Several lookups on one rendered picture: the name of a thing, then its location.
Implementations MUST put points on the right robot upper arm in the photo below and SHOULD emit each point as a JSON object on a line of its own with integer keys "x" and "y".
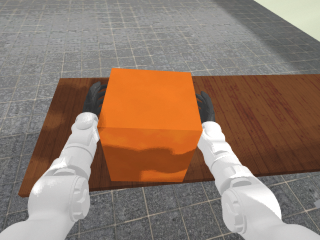
{"x": 253, "y": 212}

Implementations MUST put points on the left robot upper arm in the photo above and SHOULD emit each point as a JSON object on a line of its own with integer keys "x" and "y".
{"x": 56, "y": 203}

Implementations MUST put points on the carton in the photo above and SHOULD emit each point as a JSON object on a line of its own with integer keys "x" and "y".
{"x": 149, "y": 125}

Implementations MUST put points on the table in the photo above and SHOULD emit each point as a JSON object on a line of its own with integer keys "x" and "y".
{"x": 271, "y": 122}

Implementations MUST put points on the robot right forearm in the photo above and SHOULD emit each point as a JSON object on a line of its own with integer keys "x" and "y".
{"x": 222, "y": 162}

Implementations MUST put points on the robot right hand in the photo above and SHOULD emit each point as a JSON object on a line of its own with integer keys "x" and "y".
{"x": 206, "y": 112}

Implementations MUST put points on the robot left forearm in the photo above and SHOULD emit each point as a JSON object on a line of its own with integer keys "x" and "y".
{"x": 79, "y": 151}

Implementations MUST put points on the robot left hand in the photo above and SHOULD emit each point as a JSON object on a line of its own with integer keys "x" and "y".
{"x": 92, "y": 101}

